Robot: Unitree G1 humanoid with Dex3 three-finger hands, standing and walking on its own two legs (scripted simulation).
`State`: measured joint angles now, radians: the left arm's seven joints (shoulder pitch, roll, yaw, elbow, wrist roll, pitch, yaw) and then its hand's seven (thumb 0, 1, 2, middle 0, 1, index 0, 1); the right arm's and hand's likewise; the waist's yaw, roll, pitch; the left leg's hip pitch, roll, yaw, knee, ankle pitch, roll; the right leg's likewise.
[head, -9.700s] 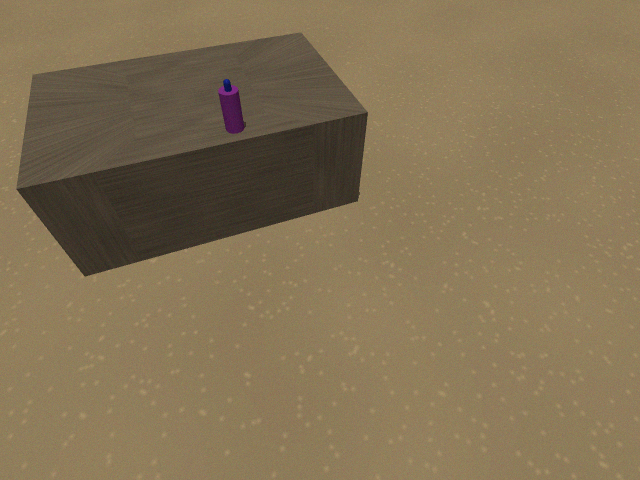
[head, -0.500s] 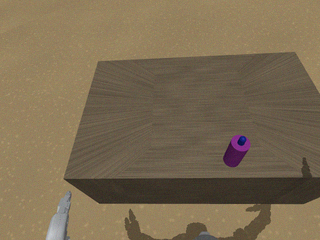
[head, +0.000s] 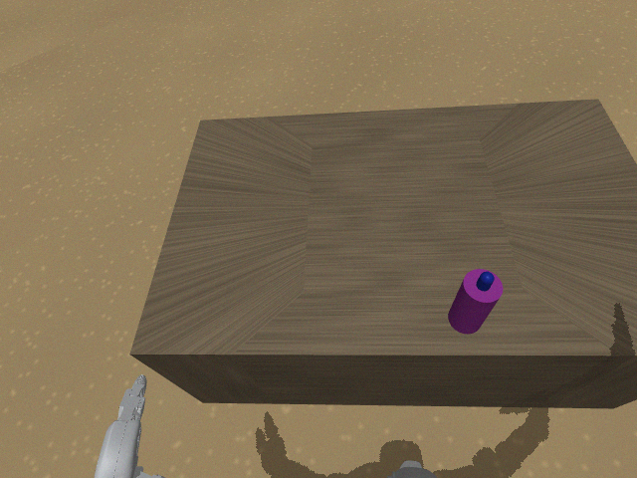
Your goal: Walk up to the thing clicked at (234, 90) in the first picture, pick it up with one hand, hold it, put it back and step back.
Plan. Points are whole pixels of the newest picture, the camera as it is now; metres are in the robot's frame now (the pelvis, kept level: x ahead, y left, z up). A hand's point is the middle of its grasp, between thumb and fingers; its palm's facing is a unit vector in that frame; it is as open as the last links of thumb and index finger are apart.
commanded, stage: go down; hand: right
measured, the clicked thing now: (475, 299) +0.43 -0.23 -0.20
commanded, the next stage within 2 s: approach in 0.38 s
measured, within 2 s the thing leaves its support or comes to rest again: neither
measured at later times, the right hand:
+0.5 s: hand out of the picture +0.34 -0.42 +0.07, palm faces +0.32 +0.95 -0.07, open 17.7 cm
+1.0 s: hand (594, 314) +0.36 -0.36 -0.10, palm faces +0.28 +0.96 +0.04, open 17.7 cm
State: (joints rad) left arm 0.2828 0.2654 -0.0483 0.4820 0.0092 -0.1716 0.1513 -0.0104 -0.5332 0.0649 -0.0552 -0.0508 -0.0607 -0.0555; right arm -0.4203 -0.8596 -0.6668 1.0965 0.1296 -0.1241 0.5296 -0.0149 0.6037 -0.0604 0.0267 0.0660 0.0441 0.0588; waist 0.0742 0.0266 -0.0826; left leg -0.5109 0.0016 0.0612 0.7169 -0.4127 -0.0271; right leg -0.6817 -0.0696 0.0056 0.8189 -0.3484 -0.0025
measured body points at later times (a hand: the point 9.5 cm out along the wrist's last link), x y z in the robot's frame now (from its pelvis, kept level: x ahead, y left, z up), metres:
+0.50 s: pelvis +0.00 +0.00 +0.00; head +0.07 -0.04 +0.44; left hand +0.15 +0.26 -0.05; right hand +0.31 -0.47 +0.08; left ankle -0.04 +0.14 -0.71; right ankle +0.03 -0.11 -0.71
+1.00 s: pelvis -0.03 +0.00 -0.08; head +0.11 -0.08 +0.34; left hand +0.13 +0.26 -0.06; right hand +0.34 -0.41 -0.10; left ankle -0.04 +0.14 -0.71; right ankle +0.03 -0.11 -0.71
